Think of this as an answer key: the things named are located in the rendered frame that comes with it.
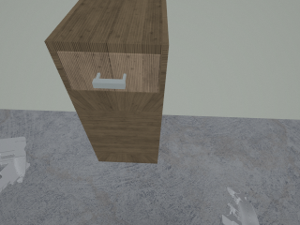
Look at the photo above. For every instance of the robot right hand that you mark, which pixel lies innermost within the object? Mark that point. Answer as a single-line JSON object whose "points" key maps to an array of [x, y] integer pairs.
{"points": [[243, 214]]}

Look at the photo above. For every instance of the cabinet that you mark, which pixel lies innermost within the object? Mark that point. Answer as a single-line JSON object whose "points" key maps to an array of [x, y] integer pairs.
{"points": [[122, 126]]}

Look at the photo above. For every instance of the robot left hand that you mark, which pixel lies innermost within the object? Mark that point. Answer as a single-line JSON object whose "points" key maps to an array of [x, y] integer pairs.
{"points": [[13, 158]]}

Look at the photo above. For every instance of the handle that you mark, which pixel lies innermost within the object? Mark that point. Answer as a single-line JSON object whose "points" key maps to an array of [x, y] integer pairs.
{"points": [[109, 83]]}

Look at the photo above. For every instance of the drawer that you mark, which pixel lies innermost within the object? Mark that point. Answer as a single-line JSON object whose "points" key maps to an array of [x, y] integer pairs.
{"points": [[142, 70]]}

